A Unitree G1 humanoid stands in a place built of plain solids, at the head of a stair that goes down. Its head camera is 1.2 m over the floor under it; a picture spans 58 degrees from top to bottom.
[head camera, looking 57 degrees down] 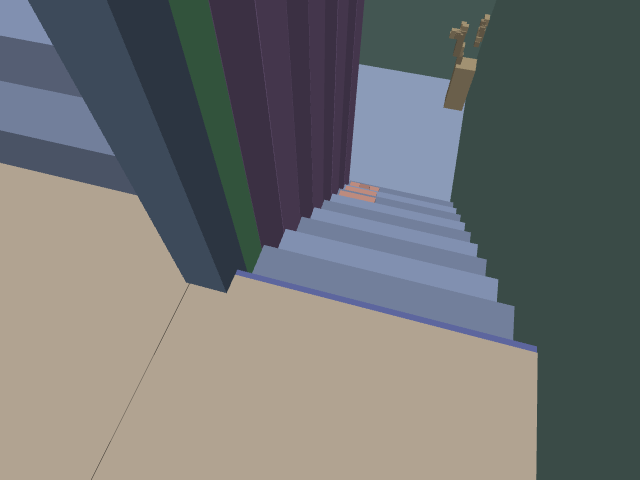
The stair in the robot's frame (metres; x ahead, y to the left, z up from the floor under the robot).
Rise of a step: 0.20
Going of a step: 0.22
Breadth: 0.93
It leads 16 degrees to the right of straight ahead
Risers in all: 10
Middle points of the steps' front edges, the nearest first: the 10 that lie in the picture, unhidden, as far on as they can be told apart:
0.55 -0.17 0.00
0.76 -0.23 -0.20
0.97 -0.29 -0.40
1.18 -0.35 -0.59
1.39 -0.41 -0.79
1.61 -0.47 -0.99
1.82 -0.53 -1.19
2.03 -0.59 -1.38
2.24 -0.65 -1.58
2.45 -0.72 -1.78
